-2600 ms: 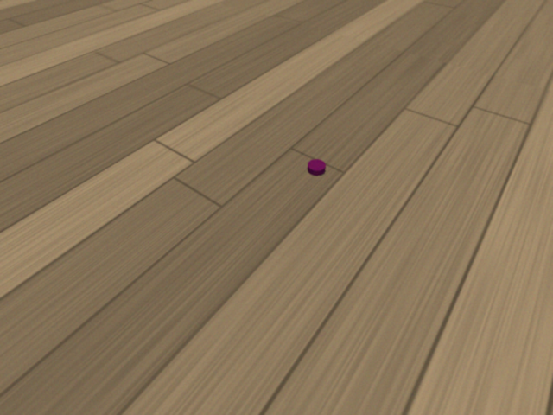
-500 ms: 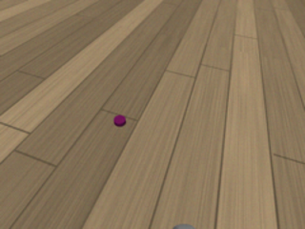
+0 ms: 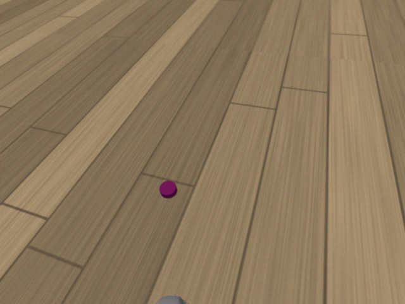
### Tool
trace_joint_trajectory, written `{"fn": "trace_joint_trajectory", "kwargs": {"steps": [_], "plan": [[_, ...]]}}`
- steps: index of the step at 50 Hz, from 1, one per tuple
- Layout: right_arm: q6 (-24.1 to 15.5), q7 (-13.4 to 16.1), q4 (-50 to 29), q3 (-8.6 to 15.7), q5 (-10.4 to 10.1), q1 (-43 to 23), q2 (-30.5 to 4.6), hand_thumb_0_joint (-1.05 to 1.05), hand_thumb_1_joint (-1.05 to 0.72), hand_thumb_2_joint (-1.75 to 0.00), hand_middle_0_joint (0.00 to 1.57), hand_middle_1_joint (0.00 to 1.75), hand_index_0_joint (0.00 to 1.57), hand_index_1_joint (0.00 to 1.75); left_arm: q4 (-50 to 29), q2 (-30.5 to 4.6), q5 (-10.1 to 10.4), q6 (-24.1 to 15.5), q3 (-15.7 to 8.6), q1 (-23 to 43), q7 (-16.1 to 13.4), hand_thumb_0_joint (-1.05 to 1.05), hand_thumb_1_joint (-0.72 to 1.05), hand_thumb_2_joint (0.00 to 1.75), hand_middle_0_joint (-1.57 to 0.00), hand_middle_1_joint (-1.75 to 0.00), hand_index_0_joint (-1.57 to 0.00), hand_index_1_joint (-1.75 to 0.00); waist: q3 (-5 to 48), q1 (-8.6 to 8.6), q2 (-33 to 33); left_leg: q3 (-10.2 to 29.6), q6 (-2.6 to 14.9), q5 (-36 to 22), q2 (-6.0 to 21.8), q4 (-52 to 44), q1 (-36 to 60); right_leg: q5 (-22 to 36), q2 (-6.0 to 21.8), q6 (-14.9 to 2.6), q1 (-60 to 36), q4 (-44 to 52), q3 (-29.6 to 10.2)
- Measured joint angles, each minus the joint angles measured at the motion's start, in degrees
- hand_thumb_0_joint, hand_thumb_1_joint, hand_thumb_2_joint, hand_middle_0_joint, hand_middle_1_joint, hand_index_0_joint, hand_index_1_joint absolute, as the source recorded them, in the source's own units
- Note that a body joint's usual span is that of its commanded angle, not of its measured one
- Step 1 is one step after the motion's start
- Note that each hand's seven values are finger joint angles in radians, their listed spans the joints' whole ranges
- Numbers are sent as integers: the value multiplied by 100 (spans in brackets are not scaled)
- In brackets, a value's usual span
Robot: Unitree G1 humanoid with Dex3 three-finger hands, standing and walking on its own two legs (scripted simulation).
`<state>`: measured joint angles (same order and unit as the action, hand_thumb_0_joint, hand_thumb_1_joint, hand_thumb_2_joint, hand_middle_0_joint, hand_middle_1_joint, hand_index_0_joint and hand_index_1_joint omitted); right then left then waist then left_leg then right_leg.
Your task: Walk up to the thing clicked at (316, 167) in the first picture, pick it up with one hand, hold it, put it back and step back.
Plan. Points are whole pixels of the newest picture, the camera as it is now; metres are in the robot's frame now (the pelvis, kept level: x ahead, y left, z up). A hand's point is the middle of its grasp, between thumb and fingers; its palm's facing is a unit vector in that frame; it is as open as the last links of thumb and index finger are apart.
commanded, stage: walk up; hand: left
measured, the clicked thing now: (168, 189) +0.86 +0.28 -0.75
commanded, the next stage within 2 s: none
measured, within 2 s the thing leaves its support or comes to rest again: neither
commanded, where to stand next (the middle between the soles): +0.47 +0.05 m, yaw +2 degrees
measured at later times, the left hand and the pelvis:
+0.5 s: hand (78, 276) +0.23 +0.34 -0.15, palm faces -0.04 -0.94 -0.33, open 7.4 cm; pelvis +0.18 +0.07 +0.00, yaw +1 degrees
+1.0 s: hand (102, 212) +0.38 +0.31 -0.12, palm faces -0.01 -0.91 -0.41, open 7.4 cm; pelvis +0.33 +0.04 +0.00, yaw +1 degrees
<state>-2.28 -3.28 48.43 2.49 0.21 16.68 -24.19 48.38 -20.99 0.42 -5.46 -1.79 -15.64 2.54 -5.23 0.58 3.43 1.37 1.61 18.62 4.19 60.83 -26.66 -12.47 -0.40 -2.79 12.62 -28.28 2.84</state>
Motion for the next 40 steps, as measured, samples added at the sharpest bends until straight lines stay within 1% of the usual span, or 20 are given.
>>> {"fn": "trace_joint_trajectory", "kwargs": {"steps": [3, 6, 8, 11, 12, 13, 14, 16, 17, 19, 23, 28, 30, 33, 35, 36, 37, 38, 39, 40], "plan": [[25, -61, -26, 83, 44, -79, -49, 0, -91, -90, 20, 29, 21, 30, 43, -48, -56, 11, -19, -211, 4, 0, 90, 90, -21, -31, -20, -30, 47, 26, 23, 33, -122, -255, 132, -777, -262, -121, -31, 12, -246, 157, 47], [56, -122, 31, 134, 91, -101, -75, 0, -91, -90, 20, 29, 21, 30, 38, -145, -101, 12, -66, -364, 18, 0, 90, 90, -21, -31, -20, -30, 84, 99, -12, -81, -175, -575, 227, -1615, -272, -335, -28, 69, -443, 162, 109], [56, -155, 78, 150, 109, -115, -72, 0, -91, -90, 20, 29, 21, 30, 33, -233, -111, 17, -92, -454, 23, 0, 90, 90, -21, -31, -20, -30, 115, 150, -62, -146, -160, -753, 236, -2084, -154, -534, -16, 138, -538, 71, 142], [8, -180, 110, 162, 127, -117, -43, 1, -91, -90, 20, 29, 20, 30, 72, -375, -115, 59, -116, -589, 23, 0, 90, 90, -21, -31, -20, -30, 215, 185, -185, -282, -74, -841, 151, -2617, 225, -952, 54, 269, -622, -234, 169], [-33, -169, 115, 170, 135, -133, -12, 1, -91, -90, 20, 29, 21, 30, 101, -429, -115, 82, -123, -621, 15, 0, 90, 90, -21, -31, -20, -30, 234, 165, -289, -325, -85, -970, 60, -2689, 336, -1146, 146, 305, -612, -441, 157], [-82, -145, 117, 171, 149, -184, 52, 1, -91, -90, 20, 29, 21, 30, 150, -485, -111, 116, -137, -617, -6, 0, 90, 90, -20, -31, -20, -30, 194, 156, -484, -435, -92, -897, -72, -2591, 396, -1319, 313, 242, -542, -790, 77], [-138, -121, 63, 161, 179, -213, 77, 1, -91, -90, 20, 29, 21, 30, 195, -481, -94, 160, -141, -604, -33, 1, 90, 90, -20, -31, -20, -30, 163, 148, -578, -526, -80, -738, -133, -2446, 423, -1368, 372, 162, -350, -1352, -56], [-217, -85, -61, 135, 122, -225, 96, 1, -91, -90, 20, 29, 21, 30, 281, -407, -84, 236, -86, -567, -82, 1, 90, 90, -20, -30, -20, -30, 145, 54, -524, -549, -27, -485, -94, -2292, 509, -1527, 181, 56, 147, -2569, -231], [-232, -66, -97, 121, 80, -212, 124, 0, -91, -90, 20, 29, 21, 30, 317, -393, -89, 257, -43, -534, -88, 1, 90, 90, -20, -30, -20, -30, 140, 1, -501, -544, 0, -435, -73, -2340, 609, -1497, 99, 26, 391, -3024, -266], [-242, -15, -133, 62, 34, -151, 210, 0, -91, -90, 21, 29, 21, 30, 339, -413, -62, 252, -9, -453, -69, 1, 91, 90, -20, -30, -20, -30, 111, -75, -563, -574, -6, -463, -105, -2624, 899, -1218, 68, 5, 797, -3411, -373], [-259, 20, -116, -38, -6, 74, 279, 0, -91, -90, 21, 30, 21, 30, 230, -443, -14, 225, -43, -262, -8, 1, 91, 90, -20, -30, -20, -30, 40, -133, -686, -625, 19, -508, -237, -3121, 1382, -665, 282, 98, 1363, -3115, -481], [-205, 23, -68, -26, 25, 298, 221, 0, -90, -90, 21, 30, 21, 30, 223, -385, -72, 297, -78, -145, 95, 0, 91, 90, -20, -30, -20, -30, 49, -177, -631, -754, 30, -358, -313, -3428, 1837, -233, 543, 257, 1611, -2110, -372], [-191, 16, -68, 1, 30, 376, 161, 0, -90, -90, 21, 30, 21, 30, 260, -344, -95, 317, -86, -86, 129, 0, 91, 90, -20, -30, -20, -30, 54, -231, -551, -772, 5, -246, -319, -3448, 1958, -76, 590, 258, 1556, -1634, -276], [-135, 9, -48, 33, 37, 469, 63, 1, -90, -90, 21, 30, 21, 30, 277, -296, -101, 270, -103, 2, 155, 0, 91, 90, -20, -30, -20, -30, 68, -292, -411, -773, -82, 26, -289, -3282, 2038, 92, 539, 213, 1303, -956, -182], [-74, 13, -42, 39, 30, 523, 10, 1, -90, -90, 21, 30, 21, 30, 249, -297, -104, 191, -123, 20, 142, 0, 91, 90, -20, -30, -20, -30, 92, -297, -333, -766, -167, 334, -235, -2956, 2019, 242, 434, 174, 970, -479, -109], [-46, 23, -31, 44, 24, 525, -31, 1, -90, -90, 21, 30, 21, 30, 252, -267, -113, 136, -143, 50, 112, 0, 91, 90, -20, -30, -20, -30, 72, -277, -211, -738, -162, 551, -123, -2651, 1962, 416, 324, 178, 876, -423, -63], [-9, 47, 3, 54, 15, 490, -56, 1, -90, -90, 21, 30, 21, 30, 244, -215, -130, 87, -160, 98, 75, 0, 91, 90, -20, -30, -20, -30, 19, -274, -46, -629, -53, 673, 23, -2191, 1818, 318, 208, 173, 844, -550, 34], [35, 72, 35, 50, 11, 448, -37, 1, -91, -90, 21, 30, 21, 30, 203, -189, -135, 43, -158, 125, 37, 0, 91, 90, -20, -30, -20, -30, -18, -256, 11, -424, 2, 752, -1, -1619, 1598, 170, 173, 164, 825, -683, 82], [78, 88, 62, 27, 17, 406, -9, 1, -91, -90, 21, 29, 21, 30, 162, -170, -118, 15, -139, 138, 13, 0, 91, 90, -20, -30, -20, -30, -38, -205, -2, -285, 33, 844, -116, -1061, 1367, 58, 186, 149, 788, -752, 70], [110, 92, 92, -4, 25, 362, 7, 1, -91, -90, 20, 29, 21, 30, 125, -145, -96, 6, -117, 131, -2, 0, 91, 90, -20, -30, -20, -30, -41, -144, -29, -234, 53, 892, -217, -598, 1141, -2, 209, 124, 723, -743, 34]]}}
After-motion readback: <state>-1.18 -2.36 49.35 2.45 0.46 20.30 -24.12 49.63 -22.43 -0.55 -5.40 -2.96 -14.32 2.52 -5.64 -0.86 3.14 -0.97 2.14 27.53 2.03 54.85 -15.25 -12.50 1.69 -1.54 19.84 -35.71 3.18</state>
